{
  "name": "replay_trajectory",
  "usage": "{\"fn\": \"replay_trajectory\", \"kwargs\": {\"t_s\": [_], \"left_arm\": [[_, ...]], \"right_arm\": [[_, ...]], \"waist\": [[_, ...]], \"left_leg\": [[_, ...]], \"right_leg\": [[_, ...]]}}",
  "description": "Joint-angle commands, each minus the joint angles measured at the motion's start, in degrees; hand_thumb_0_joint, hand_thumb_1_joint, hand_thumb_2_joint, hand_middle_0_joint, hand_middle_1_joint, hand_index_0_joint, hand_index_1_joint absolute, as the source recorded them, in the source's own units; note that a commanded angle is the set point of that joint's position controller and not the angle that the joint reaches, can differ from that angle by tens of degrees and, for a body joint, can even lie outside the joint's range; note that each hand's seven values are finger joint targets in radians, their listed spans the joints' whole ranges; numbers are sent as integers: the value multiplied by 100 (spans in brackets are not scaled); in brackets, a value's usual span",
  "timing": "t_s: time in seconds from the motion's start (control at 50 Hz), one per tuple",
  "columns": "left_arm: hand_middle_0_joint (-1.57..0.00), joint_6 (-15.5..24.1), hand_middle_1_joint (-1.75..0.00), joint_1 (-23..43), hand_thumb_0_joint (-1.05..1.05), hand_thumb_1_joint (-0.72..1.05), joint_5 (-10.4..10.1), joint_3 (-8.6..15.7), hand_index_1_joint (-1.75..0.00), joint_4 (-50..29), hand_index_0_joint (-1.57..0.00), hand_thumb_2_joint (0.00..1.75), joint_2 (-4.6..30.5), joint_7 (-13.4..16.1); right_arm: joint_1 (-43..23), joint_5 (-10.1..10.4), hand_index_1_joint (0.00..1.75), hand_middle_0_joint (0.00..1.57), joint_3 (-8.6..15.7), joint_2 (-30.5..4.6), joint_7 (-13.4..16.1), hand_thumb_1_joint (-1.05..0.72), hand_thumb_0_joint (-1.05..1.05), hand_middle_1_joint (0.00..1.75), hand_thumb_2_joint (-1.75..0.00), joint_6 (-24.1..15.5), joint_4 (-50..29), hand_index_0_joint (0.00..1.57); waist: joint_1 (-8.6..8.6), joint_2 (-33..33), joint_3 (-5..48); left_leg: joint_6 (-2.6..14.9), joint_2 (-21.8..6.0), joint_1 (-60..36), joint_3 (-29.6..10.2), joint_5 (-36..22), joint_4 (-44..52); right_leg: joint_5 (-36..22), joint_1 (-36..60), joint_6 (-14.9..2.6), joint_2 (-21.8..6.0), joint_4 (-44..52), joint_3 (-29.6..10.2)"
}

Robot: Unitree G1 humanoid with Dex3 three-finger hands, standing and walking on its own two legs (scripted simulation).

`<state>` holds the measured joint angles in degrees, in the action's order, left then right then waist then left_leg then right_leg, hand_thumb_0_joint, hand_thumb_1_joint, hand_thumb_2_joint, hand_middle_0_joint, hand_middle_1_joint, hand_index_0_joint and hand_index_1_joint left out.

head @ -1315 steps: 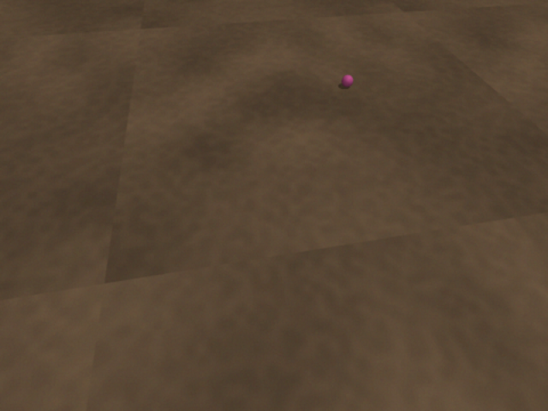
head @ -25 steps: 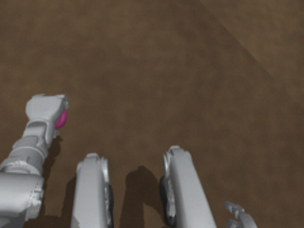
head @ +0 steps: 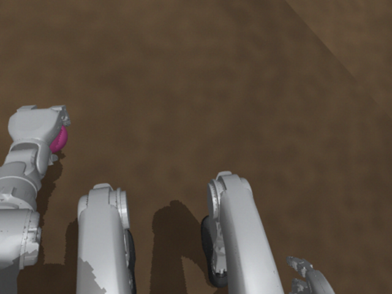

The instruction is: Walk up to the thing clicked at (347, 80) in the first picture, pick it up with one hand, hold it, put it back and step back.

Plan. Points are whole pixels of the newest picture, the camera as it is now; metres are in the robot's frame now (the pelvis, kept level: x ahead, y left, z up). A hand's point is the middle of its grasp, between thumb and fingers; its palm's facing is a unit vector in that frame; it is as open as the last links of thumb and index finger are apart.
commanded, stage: crouch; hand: left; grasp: from above
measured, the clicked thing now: (47, 135) +0.44 +0.28 -0.18
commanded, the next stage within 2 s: lower in 0.32 s
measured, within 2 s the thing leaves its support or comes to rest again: neither
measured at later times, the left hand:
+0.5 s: hand (54, 144) +0.43 +0.27 -0.21, palm faces -0.46 -0.04 -0.89, open 9.8 cm
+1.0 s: hand (65, 148) +0.44 +0.27 -0.27, palm faces -0.46 -0.06 -0.89, open 9.8 cm
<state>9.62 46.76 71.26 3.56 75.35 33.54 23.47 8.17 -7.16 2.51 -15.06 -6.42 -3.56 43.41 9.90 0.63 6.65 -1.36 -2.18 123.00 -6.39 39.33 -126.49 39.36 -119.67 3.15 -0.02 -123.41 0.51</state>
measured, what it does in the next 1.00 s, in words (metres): lowers itself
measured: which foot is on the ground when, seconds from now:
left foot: down 0.00-1.00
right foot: down 0.00-1.00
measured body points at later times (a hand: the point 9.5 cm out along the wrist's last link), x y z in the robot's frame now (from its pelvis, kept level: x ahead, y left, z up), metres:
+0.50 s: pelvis -0.01 +0.00 -0.05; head +0.22 +0.04 +0.34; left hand +0.45 +0.27 -0.16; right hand +0.04 -0.28 -0.16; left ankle +0.08 +0.13 -0.36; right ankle +0.09 -0.14 -0.36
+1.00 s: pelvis +0.00 +0.00 -0.08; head +0.24 +0.05 +0.29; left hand +0.46 +0.27 -0.22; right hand +0.04 -0.28 -0.19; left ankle +0.08 +0.13 -0.36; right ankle +0.09 -0.14 -0.36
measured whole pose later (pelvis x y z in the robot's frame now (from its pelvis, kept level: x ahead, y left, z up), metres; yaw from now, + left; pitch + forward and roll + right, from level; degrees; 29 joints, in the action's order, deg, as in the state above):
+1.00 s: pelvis +0.00 +0.00 -0.08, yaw -3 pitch +32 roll -7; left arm 13.4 51.8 75.0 8.8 89.5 41.4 31.2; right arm 6.5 -12.3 -2.8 -16.2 -10.3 -6.7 45.8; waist 14.4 -1.6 0.3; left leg -2.6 -1.0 134.3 -10.4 40.1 -142.1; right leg 39.4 -130.3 3.7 1.5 -137.5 2.0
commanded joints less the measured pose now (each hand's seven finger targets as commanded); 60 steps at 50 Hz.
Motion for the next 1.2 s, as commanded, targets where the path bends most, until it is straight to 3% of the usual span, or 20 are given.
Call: {"fn": "replay_trajectory", "kwargs": {"t_s": [0.0,0.18,0.24,0.28,0.42,0.5,0.56,0.72,0.8,0.82,0.84,0.88,0.9,0.92,0.98,1.04,1.08,1.1,1.12,1.18], "left_arm": [[-66,23,-110,1918,0,35,-7,254,-102,-606,-73,95,1476,275],[-66,100,-107,2206,0,33,63,295,-100,-275,-72,94,1656,354],[-66,101,-107,2085,0,33,61,228,-100,-1,-73,94,1555,344],[-67,164,-106,2363,0,34,43,342,-100,-253,-73,93,1826,364],[-68,198,-104,2255,0,33,71,316,-98,-34,-74,89,1799,377],[-69,266,-103,2286,0,33,80,211,-97,380,-74,89,1700,398],[-70,364,-102,2255,0,34,143,396,-97,367,-75,90,1929,485],[-72,462,-100,2399,0,39,334,538,-93,397,-78,83,2116,820],[-71,378,-97,2046,0,37,250,590,-90,578,-77,80,2050,927],[-70,391,-96,2371,0,37,301,621,-90,278,-77,84,2228,951],[-71,341,-97,2049,0,37,297,570,-91,674,-77,86,2067,954],[-72,337,-95,2174,0,38,282,529,-89,821,-77,85,2035,979],[-71,340,-93,2174,0,37,265,536,-88,723,-77,83,2109,985],[-71,397,-94,2351,0,37,255,740,-88,450,-77,84,2408,1018],[-73,400,-95,2086,0,40,254,805,-89,610,-79,86,2354,1045],[-73,417,-95,2072,0,41,294,622,-89,980,-80,84,2152,1014],[-76,452,-95,2047,0,43,274,859,-89,912,-82,86,2458,1068],[-76,473,-94,1823,0,43,266,990,-89,840,-82,87,2573,1099],[-77,471,-94,1751,0,44,298,1039,-89,968,-82,87,2642,1123],[-78,495,-96,1985,0,47,357,720,-90,1058,-84,88,2257,1131]], "right_arm": [[1047,3,30,20,381,-1236,41,-91,0,30,-90,-66,-115,20],[1083,-56,30,20,271,-1309,-7,-91,0,30,-90,-119,-12,20],[1073,-74,30,20,224,-1315,-26,-91,0,30,-90,-136,15,20],[1117,-95,30,20,216,-1328,-24,-91,0,30,-90,-147,50,20],[1102,-114,30,20,153,-1346,-43,-91,0,30,-90,-146,78,20],[1106,-143,30,20,71,-1371,-87,-91,0,30,-90,-155,117,20],[1094,-198,30,20,23,-1378,-94,-91,0,30,-90,-162,142,20],[990,-339,30,20,3,-1492,-171,-91,0,30,-90,-223,164,20],[938,-367,30,20,-13,-1516,-217,-91,0,30,-90,-255,155,20],[1005,-411,30,20,-11,-1498,-237,-90,0,30,-90,-265,225,20],[965,-424,30,20,-47,-1513,-259,-91,0,30,-90,-276,185,20],[940,-468,30,20,-90,-1520,-299,-90,0,30,-90,-318,204,20],[927,-474,30,20,-112,-1518,-312,-90,0,30,-90,-315,220,20],[1027,-496,30,20,-97,-1579,-325,-90,0,30,-90,-320,250,20],[972,-548,30,20,-122,-1609,-384,-90,0,30,-90,-336,210,20],[977,-608,30,20,-184,-1571,-463,-91,0,30,-90,-383,250,20],[961,-656,30,20,-184,-1713,-493,-91,0,30,-90,-417,195,20],[943,-645,30,20,-178,-1702,-490,-90,0,30,-90,-394,198,20],[893,-648,30,20,-173,-1730,-491,-91,0,30,-90,-371,210,20],[861,-736,30,20,-246,-1633,-562,-91,0,30,-90,-387,187,20]], "waist": [[57,1157,3685],[185,1253,3610],[197,1154,3407],[170,1185,3658],[160,1254,3526],[351,959,3225],[250,1072,3366],[398,1492,3220],[330,1509,3311],[414,1579,3395],[426,1511,3244],[500,1408,3082],[483,1447,3168],[474,1462,3277],[461,1454,3250],[588,1388,3124],[561,1447,3101],[391,1522,3271],[392,1476,3238],[604,1470,3015]], "left_leg": [[257,192,-2739,528,-812,1246],[260,221,-2457,504,-693,907],[267,232,-2283,529,-586,835],[278,231,-2255,562,-674,729],[280,238,-2094,570,-672,583],[303,237,-1752,518,-647,399],[288,252,-1760,534,-770,279],[233,230,-1946,449,-686,144],[238,235,-1897,459,-813,83],[241,219,-1923,467,-847,-17],[238,225,-1875,452,-843,-50],[258,226,-1710,433,-773,-123],[266,220,-1680,432,-809,-134],[266,212,-1673,434,-974,-223],[259,221,-1646,414,-1081,-272],[255,218,-1573,394,-1039,-389],[253,220,-1580,369,-1117,-462],[252,218,-1596,363,-1161,-370],[236,210,-1578,358,-1091,-410],[245,217,-1465,351,-967,-479]], "right_leg": [[-1044,1518,-500,136,1251,583],[-941,1170,-503,129,910,641],[-835,1038,-502,143,872,655],[-919,1222,-499,158,833,644],[-928,1072,-499,170,671,670],[-946,969,-473,209,560,736],[-1024,1027,-462,200,436,732],[-934,591,-469,220,128,908],[-1081,669,-445,229,94,894],[-1180,726,-450,240,66,888],[-1147,647,-442,224,23,909],[-1126,607,-434,250,10,927],[-1169,737,-423,267,33,914],[-1356,871,-416,266,-11,916],[-1416,899,-406,270,-105,973],[-1443,881,-403,302,-158,990],[-1491,901,-397,290,-212,1031],[-1518,1041,-394,310,-187,1021],[-1446,954,-432,318,-223,1028],[-1393,857,-403,335,-273,1054]]}}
